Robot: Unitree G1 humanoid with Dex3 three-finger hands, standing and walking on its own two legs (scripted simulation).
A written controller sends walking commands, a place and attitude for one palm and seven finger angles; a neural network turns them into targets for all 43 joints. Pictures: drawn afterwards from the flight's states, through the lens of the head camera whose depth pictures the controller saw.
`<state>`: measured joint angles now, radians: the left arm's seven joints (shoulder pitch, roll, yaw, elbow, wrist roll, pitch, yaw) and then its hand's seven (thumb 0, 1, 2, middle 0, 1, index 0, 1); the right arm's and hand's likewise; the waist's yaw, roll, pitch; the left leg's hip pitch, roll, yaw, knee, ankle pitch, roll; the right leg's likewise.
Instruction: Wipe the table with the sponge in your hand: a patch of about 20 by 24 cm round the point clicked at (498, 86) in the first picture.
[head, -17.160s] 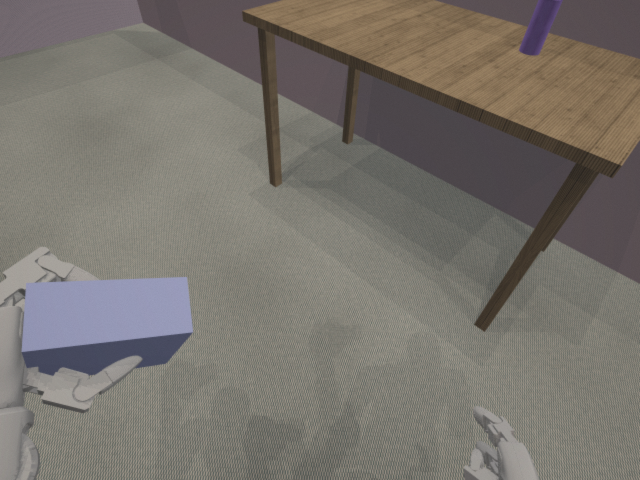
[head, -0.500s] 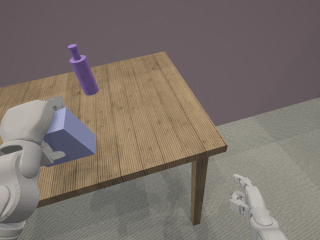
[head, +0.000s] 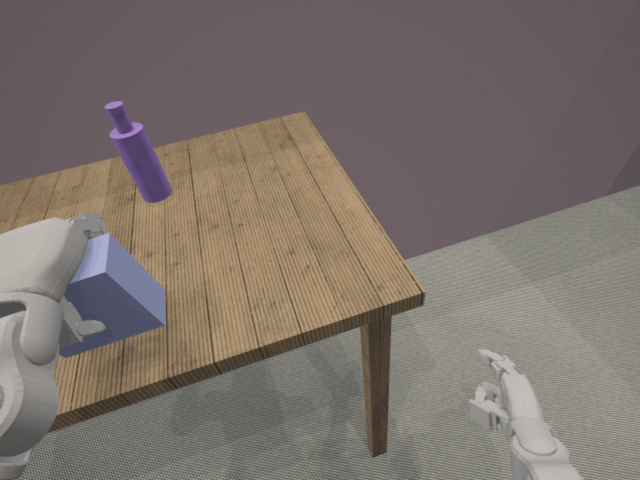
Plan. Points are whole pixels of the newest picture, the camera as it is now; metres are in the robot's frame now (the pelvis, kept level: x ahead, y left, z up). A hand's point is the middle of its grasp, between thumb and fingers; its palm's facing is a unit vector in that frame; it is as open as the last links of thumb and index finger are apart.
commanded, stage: move the sponge above the wiping area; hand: left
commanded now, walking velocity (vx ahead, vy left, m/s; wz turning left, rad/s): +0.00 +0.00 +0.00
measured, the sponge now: (97, 307) +0.23 +0.31 +0.14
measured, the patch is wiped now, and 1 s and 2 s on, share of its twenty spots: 0.00 0.00 0.00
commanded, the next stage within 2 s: none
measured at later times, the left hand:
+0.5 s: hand (79, 284) +0.24 +0.32 +0.17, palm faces +0.11 -0.03 -0.99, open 9.7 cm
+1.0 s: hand (84, 293) +0.25 +0.33 +0.15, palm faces +0.09 -0.06 -0.99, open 9.7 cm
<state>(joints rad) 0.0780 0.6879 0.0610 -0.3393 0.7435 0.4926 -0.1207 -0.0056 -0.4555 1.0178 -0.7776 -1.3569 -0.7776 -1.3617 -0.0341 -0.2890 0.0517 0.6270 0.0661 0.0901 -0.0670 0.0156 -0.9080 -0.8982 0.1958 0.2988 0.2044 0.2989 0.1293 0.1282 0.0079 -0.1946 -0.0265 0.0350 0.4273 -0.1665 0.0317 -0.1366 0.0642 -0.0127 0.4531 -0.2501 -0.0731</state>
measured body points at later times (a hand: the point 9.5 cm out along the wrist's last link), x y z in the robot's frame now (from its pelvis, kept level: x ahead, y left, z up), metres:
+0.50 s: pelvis +0.00 +0.00 +0.00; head -0.01 -0.05 +0.45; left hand +0.23 +0.32 +0.22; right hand +0.26 -0.20 -0.08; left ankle +0.04 +0.10 -0.74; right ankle +0.00 -0.07 -0.74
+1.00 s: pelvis +0.01 +0.02 +0.00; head +0.00 -0.03 +0.45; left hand +0.24 +0.33 +0.20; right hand +0.27 -0.17 -0.08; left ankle +0.04 +0.10 -0.74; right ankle +0.00 -0.07 -0.74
